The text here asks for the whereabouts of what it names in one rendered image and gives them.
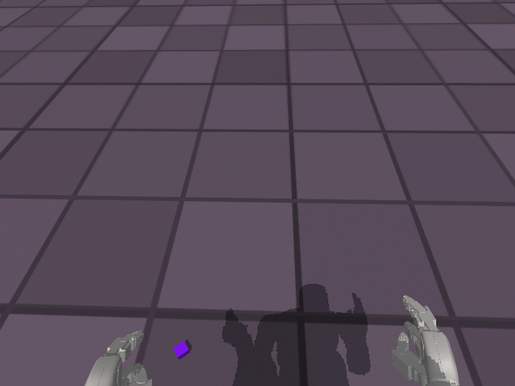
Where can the right robot hand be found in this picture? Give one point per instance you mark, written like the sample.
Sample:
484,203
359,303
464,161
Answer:
432,346

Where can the small box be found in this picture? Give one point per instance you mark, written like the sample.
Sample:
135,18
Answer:
181,350

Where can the left robot hand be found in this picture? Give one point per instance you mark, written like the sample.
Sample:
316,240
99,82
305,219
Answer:
107,371

